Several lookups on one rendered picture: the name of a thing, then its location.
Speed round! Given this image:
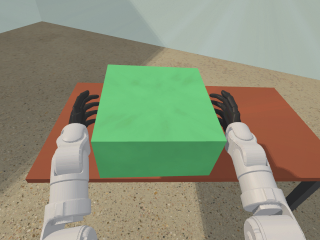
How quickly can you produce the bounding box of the table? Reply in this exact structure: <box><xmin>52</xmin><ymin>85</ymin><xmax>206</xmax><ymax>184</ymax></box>
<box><xmin>25</xmin><ymin>82</ymin><xmax>320</xmax><ymax>216</ymax></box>

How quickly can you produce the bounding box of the left robot upper arm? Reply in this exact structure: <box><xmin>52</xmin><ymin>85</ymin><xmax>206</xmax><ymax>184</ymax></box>
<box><xmin>43</xmin><ymin>225</ymin><xmax>98</xmax><ymax>240</ymax></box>

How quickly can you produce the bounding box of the carton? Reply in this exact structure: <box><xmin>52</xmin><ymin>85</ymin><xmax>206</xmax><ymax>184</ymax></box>
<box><xmin>91</xmin><ymin>64</ymin><xmax>227</xmax><ymax>178</ymax></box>

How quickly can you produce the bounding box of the robot left hand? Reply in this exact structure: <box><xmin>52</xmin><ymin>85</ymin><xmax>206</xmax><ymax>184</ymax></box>
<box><xmin>68</xmin><ymin>90</ymin><xmax>100</xmax><ymax>128</ymax></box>

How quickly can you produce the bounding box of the right robot forearm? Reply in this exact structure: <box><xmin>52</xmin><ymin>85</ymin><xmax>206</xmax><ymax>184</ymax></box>
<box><xmin>225</xmin><ymin>122</ymin><xmax>306</xmax><ymax>240</ymax></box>

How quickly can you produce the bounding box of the right robot upper arm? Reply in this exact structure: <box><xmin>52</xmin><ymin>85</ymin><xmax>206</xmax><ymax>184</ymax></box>
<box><xmin>244</xmin><ymin>215</ymin><xmax>305</xmax><ymax>240</ymax></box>

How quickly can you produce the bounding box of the robot right hand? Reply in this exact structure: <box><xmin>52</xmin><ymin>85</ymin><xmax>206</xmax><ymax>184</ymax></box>
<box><xmin>209</xmin><ymin>90</ymin><xmax>241</xmax><ymax>132</ymax></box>

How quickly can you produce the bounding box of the left robot forearm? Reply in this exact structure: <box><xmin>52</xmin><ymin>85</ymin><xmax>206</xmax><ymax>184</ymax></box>
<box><xmin>40</xmin><ymin>123</ymin><xmax>91</xmax><ymax>240</ymax></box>

